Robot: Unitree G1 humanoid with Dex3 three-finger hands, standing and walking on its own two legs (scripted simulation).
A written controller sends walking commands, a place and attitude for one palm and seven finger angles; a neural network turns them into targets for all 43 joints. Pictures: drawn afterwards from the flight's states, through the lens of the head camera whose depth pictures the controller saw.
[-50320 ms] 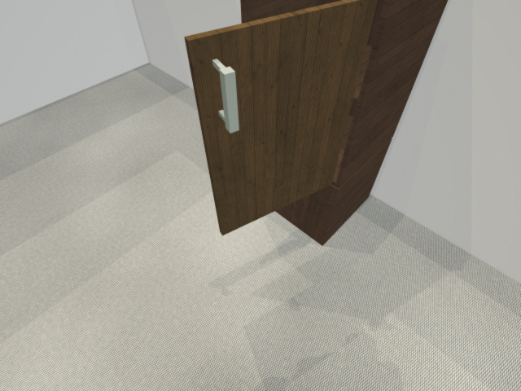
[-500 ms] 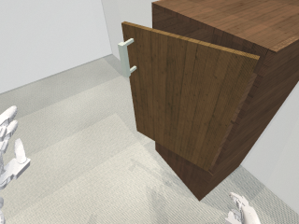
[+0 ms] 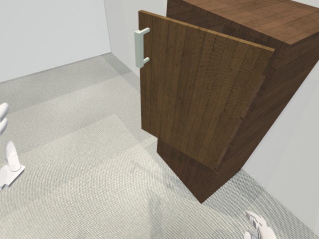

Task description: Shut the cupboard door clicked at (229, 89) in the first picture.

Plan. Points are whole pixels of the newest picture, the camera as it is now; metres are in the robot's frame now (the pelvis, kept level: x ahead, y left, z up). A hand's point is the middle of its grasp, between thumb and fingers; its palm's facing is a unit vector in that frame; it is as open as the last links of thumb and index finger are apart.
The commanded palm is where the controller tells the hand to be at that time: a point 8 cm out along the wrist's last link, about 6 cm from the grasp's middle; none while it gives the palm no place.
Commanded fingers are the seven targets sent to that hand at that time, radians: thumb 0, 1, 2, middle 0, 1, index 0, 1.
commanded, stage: step back with the hand held close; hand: left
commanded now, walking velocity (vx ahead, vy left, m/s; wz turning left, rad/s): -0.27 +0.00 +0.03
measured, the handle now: (143, 48) +0.68 +0.11 +0.16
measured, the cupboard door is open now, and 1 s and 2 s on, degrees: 19 19 19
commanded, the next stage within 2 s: stop stepping back and stand still in 0.60 s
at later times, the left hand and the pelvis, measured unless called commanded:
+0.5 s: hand (6, 208) +0.13 +0.24 +0.18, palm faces +0.39 -0.81 -0.44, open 7.4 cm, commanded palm +0.06 +0.28 +0.19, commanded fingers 0.00 0.90 0.90 -0.20 -0.30 -0.20 -0.30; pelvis -0.09 -0.02 +0.00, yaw -1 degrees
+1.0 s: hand out of the picture +0.04 +0.27 +0.17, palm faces +0.42 -0.81 -0.41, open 7.4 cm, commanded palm -0.02 +0.30 +0.19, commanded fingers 0.00 0.90 0.90 -0.20 -0.30 -0.20 -0.30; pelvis -0.16 +0.00 +0.01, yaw +1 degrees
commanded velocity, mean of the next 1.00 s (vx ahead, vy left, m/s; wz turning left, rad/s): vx -0.22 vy -0.02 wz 0.00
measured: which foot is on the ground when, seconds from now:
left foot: down 0.00-0.66, up 0.68-0.82, down 0.84-1.00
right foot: down 0.00-0.22, up 0.24-0.28, down 0.30-1.00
